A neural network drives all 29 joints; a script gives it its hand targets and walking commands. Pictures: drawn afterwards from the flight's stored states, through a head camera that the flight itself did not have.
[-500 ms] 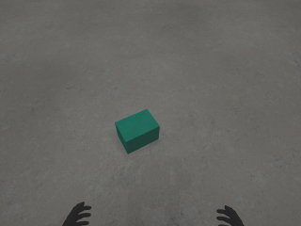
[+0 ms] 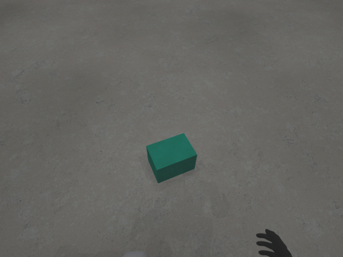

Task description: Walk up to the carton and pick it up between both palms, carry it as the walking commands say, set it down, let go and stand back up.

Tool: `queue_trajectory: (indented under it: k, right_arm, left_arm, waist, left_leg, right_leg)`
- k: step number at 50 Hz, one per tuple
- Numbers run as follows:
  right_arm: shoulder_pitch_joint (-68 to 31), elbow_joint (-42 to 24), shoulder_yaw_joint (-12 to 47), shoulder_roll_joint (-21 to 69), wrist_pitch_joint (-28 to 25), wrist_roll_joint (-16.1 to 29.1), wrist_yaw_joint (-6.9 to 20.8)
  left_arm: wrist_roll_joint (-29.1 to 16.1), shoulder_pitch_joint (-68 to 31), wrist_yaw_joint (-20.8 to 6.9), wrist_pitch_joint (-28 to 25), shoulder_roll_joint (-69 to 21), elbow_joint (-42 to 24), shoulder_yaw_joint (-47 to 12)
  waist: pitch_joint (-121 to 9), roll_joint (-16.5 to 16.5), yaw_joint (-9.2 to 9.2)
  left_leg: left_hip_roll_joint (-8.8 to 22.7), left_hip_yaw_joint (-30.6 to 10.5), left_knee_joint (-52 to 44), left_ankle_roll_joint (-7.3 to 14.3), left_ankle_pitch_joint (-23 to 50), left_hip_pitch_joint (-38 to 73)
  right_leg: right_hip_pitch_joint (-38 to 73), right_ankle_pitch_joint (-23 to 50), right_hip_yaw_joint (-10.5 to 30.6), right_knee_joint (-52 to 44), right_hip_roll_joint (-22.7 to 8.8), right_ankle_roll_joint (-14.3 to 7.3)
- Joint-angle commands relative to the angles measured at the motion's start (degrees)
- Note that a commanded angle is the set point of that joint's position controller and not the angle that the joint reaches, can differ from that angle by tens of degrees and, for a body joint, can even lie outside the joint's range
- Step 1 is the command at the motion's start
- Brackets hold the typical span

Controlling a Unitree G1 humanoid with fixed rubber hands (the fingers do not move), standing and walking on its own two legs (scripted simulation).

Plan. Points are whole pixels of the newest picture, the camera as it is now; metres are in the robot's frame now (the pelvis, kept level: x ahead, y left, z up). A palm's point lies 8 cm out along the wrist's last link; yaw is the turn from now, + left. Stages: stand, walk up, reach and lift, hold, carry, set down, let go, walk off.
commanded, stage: walk up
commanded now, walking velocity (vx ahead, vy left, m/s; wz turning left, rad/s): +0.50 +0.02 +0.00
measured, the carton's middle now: (171, 157) +0.78 +0.07 -0.69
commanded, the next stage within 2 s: none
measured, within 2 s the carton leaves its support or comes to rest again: neither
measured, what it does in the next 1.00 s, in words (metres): walks ahead: left foot, then right foot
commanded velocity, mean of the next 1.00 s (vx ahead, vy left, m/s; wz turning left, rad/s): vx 0.28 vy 0.02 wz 0.01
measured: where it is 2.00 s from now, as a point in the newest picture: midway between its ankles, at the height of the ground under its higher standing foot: (197, 234)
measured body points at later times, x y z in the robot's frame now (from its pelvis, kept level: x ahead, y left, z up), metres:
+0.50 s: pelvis +0.19 -0.02 -0.02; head +0.23 -0.02 +0.43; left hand +0.37 +0.20 -0.14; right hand +0.07 -0.24 -0.16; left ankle +0.06 +0.14 -0.74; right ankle +0.29 -0.12 -0.75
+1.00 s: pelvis +0.30 +0.03 -0.01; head +0.31 +0.05 +0.44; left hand +0.25 +0.26 -0.17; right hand +0.37 -0.19 -0.15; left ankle +0.34 +0.14 -0.74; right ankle +0.29 -0.12 -0.74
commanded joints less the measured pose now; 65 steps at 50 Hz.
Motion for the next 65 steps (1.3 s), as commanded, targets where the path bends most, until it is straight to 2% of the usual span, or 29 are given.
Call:
queue_trajectory:
  k: [1,4,5,6,7,9,11,14,16,21,24,25,26,27,28,29,32,39,43,46,48,49,50,55,59,60,63,64,65]
  right_arm:
    - [-3.2,-2.8,0.4,-0.4,-0.7,0.3,0.5]
    - [5.2,1.1,-0.5,-2.6,-1.3,-0.3,-1.4]
    - [13.3,2.8,-1.5,-6.5,-2.0,-0.8,-2.3]
    - [21.9,3.8,-3.2,-15.1,-2.3,-0.6,-3.4]
    - [22.6,5.6,-3.0,-16.8,-2.1,0.7,-3.9]
    - [12.5,5.0,-1.2,-10.0,-2.7,0.7,-3.6]
    - [8.3,5.5,-0.1,-5.7,-3.8,1.1,-3.4]
    - [13.8,9.0,0.1,-4.1,-4.4,1.0,-3.4]
    - [16.0,10.8,0.1,-3.9,-4.3,0.7,-3.8]
    - [15.9,14.5,-0.3,-4.2,-3.0,1.3,-3.9]
    - [16.8,15.1,-0.1,-3.3,-2.4,1.9,-4.0]
    - [18.0,13.9,0.0,-1.5,-2.0,1.9,-4.1]
    - [23.4,14.7,-0.1,1.5,-1.2,2.1,-4.4]
    - [22.3,16.4,-0.9,-1.5,0.0,0.4,-4.4]
    - [18.8,15.7,-1.5,-2.7,0.8,-0.1,-3.9]
    - [16.7,15.5,-1.4,-1.5,1.2,-0.2,-3.6]
    - [18.9,17.4,-0.4,1.2,2.7,-0.1,-2.9]
    - [7.7,14.2,-0.2,1.2,3.6,0.3,-2.2]
    - [3.7,12.4,0.8,2.8,2.0,1.2,-2.9]
    - [8.8,15.0,0.4,1.1,0.5,1.8,-5.1]
    - [9.0,14.6,0.4,-5.6,-0.6,1.8,-5.9]
    - [8.8,16.1,0.9,-3.1,-0.1,2.4,-5.9]
    - [5.5,15.3,1.5,-1.3,0.1,2.3,-5.7]
    - [1.9,16.5,1.8,-0.4,0.5,1.8,-6.1]
    - [1.4,17.7,1.6,0.9,1.4,2.4,-5.6]
    - [1.7,17.7,1.6,1.3,1.6,2.7,-5.6]
    - [4.3,19.1,0.9,-1.5,1.7,1.9,-5.5]
    - [16.0,20.6,-3.1,-9.0,3.5,0.2,-7.5]
    - [19.2,21.9,-4.9,-14.5,4.3,0.3,-8.0]
  left_arm:
    - [-0.3,-4.1,-0.5,-0.7,8.9,-1.4,1.9]
    - [-0.9,-3.1,-0.5,0.0,8.4,-0.2,1.9]
    - [-0.9,-4.7,-0.7,0.1,5.5,-0.7,1.2]
    - [0.2,-6.2,-1.0,-0.1,1.7,-3.7,0.5]
    - [1.2,-6.6,-1.1,0.2,2.7,-3.4,0.9]
    - [0.1,-9.1,-1.9,0.0,4.8,-2.0,1.7]
    - [0.5,-6.8,-2.5,0.7,3.2,-0.1,1.9]
    - [0.9,-7.9,-3.1,2.2,0.5,0.9,1.6]
    - [0.8,-13.3,-3.3,2.5,-0.8,-1.0,1.1]
    - [0.0,-19.1,-2.5,1.6,-1.6,-3.4,0.2]
    - [0.8,-5.7,-1.0,-0.1,4.6,2.3,2.0]
    - [1.2,1.5,-0.6,-0.8,9.2,2.6,2.8]
    - [0.3,5.7,0.3,-0.2,14.4,4.3,3.6]
    - [-0.7,2.9,1.0,0.5,12.9,4.1,3.5]
    - [-1.2,-1.9,1.6,0.9,10.3,3.2,2.5]
    - [-1.0,-6.0,1.9,1.0,7.7,3.1,1.8]
    - [0.1,-9.7,1.5,0.3,2.6,4.4,0.7]
    - [0.3,-3.3,1.8,0.2,4.6,7.7,1.2]
    - [0.0,-2.3,1.4,0.6,3.8,9.8,1.4]
    - [-0.9,-2.5,1.5,1.9,1.9,10.0,1.2]
    - [-1.3,2.6,1.8,2.5,-5.2,9.3,-0.2]
    - [-2.1,5.0,2.2,4.0,-5.1,11.0,-0.4]
    - [-1.8,4.1,2.5,4.9,-2.6,11.3,-0.2]
    - [-1.0,0.8,2.6,5.2,-3.3,12.8,-0.4]
    - [-0.3,-1.6,2.7,3.9,-2.1,12.5,-0.6]
    - [-0.4,-2.9,2.6,3.8,-1.9,12.8,-0.6]
    - [-0.3,-3.3,3.0,3.8,-1.2,13.8,-0.3]
    - [1.2,-7.3,1.7,6.4,8.2,11.0,3.1]
    - [2.6,-10.2,0.8,7.1,3.5,8.4,1.6]
  waist:
    - [6.4,-8.9,-2.2]
    - [2.8,-3.9,-5.86]
    - [-0.7,2.2,-10.35]
    - [-4.3,15.6,-12.84]
    - [-0.6,14.1,-11.55]
    - [7.5,6.5,-7.18]
    - [7.3,8.1,-3.98]
    - [5.6,9.4,-4.1]
    - [6.7,10.9,-5.03]
    - [6.3,16.3,-3.86]
    - [0.6,2.9,1.0]
    - [-6.4,-8.3,3.37]
    - [-13.4,-16.3,3.42]
    - [-10.1,-7.7,1.92]
    - [-3.4,-2.6,0.24]
    - [0.6,-2.4,-1.83]
    - [3.0,-8.9,-5.15]
    - [6.8,-10.2,-3.67]
    - [4.6,-13.0,-3.4]
    - [6.4,-2.5,-5.4]
    - [2.7,11.9,-1.69]
    - [-1.3,16.3,-2.25]
    - [1.8,14.3,-1.74]
    - [4.1,9.1,-2.02]
    - [5.4,6.3,-3.02]
    - [7.8,1.7,-3.69]
    - [6.5,-0.8,-3.69]
    - [8.0,-7.1,-9.21]
    - [8.7,2.8,-10.7]
  left_leg:
    - [-2.7,3.4,-12.0,-0.3,1.7,6.9]
    - [-2.4,4.6,-19.5,0.2,6.6,27.3]
    - [7.0,-7.4,-22.9,1.8,-1.3,38.3]
    - [27.1,-35.2,-31.2,6.2,-13.0,43.3]
    - [30.1,-43.8,-36.8,9.8,-16.4,35.6]
    - [21.9,-29.3,-36.3,8.3,-7.3,25.3]
    - [15.3,-16.0,-35.7,6.1,11.6,21.1]
    - [13.8,-6.5,-31.6,5.6,39.8,21.7]
    - [12.9,-3.5,-31.0,5.0,44.6,21.9]
    - [9.6,0.5,-30.5,5.3,33.1,17.2]
    - [5.9,2.4,-12.2,3.0,22.1,9.8]
    - [2.8,3.9,4.3,1.3,-1.2,0.9]
    - [-1.2,0.9,18.1,0.6,-16.3,-5.9]
    - [1.5,-3.9,24.6,0.5,-13.6,-6.8]
    - [3.0,-5.1,25.7,0.3,-8.0,-6.9]
    - [4.4,-5.6,24.0,0.1,-2.7,-5.9]
    - [4.4,-3.2,18.8,-0.4,3.2,0.9]
    - [3.3,-0.4,1.6,-2.0,6.7,-1.6]
    - [-0.6,3.9,-9.3,-1.1,6.2,8.7]
    - [1.0,0.6,-26.8,0.0,19.2,20.1]
    - [17.3,-12.7,-27.2,3.2,50.5,21.0]
    - [17.8,-14.3,-29.1,8.6,40.3,18.5]
    - [15.2,-14.5,-31.0,8.8,29.4,17.8]
    - [10.8,-8.6,-30.4,8.1,23.5,15.4]
    - [6.9,-7.5,-31.1,4.4,7.1,11.2]
    - [5.2,-6.1,-31.0,3.8,6.8,12.7]
    - [5.2,-6.0,-26.9,2.9,10.5,16.1]
    - [19.1,-28.1,-32.4,7.6,-11.1,21.2]
    - [25.0,-38.1,-37.5,11.4,-21.9,22.1]
  right_leg:
    - [-5.8,-7.5,8.3,-14.2,-8.5,-7.1]
    - [-13.9,-9.3,4.4,-2.2,-5.4,-5.7]
    - [-22.2,-7.8,-0.1,13.7,-0.9,-3.7]
    - [-34.8,-17.4,-1.4,33.0,2.7,-2.0]
    - [-37.8,-14.4,4.4,42.1,-0.1,-2.1]
    - [-37.1,-0.2,5.6,43.4,-3.7,-1.5]
    - [-30.7,5.3,3.5,39.2,-4.1,0.1]
    - [-26.7,5.2,-0.9,34.2,-1.8,1.4]
    - [-25.5,8.0,-2.2,26.9,-1.3,1.2]
    - [-7.3,11.5,-4.9,10.0,1.4,-0.2]
    - [13.1,14.5,-3.7,4.7,-0.4,-2.3]
    - [22.4,21.0,11.6,4.3,-15.2,-4.9]
    - [24.6,23.7,31.9,-4.2,-27.3,-11.3]
    - [19.6,15.1,34.7,-8.3,-28.1,-11.1]
    - [11.6,12.1,29.6,-8.7,-26.3,-9.5]
    - [5.3,12.5,23.1,-9.7,-22.8,-8.4]
    - [-5.2,16.6,8.7,-10.9,-15.1,-6.2]
    - [-5.3,-0.2,6.5,-16.3,-14.1,-7.5]
    - [-6.7,-1.3,1.5,-13.3,-9.5,-8.4]
    - [-9.3,11.4,0.4,-3.2,-7.9,-3.9]
    - [-9.6,-6.2,-2.0,7.1,-1.7,1.0]
    - [-4.2,-13.2,-0.6,8.2,-0.9,0.9]
    - [-5.5,-12.4,0.4,10.0,-0.6,0.4]
    - [-2.2,-3.3,0.6,7.1,0.5,0.2]
    - [2.4,7.4,2.8,-3.4,-3.0,0.1]
    - [-1.6,6.1,3.1,-3.3,-2.8,-0.3]
    - [-1.6,5.8,2.7,-3.5,-2.3,-0.4]
    - [-14.2,-11.8,-7.4,13.4,4.4,0.6]
    - [-24.9,-14.9,1.1,27.2,2.1,1.0]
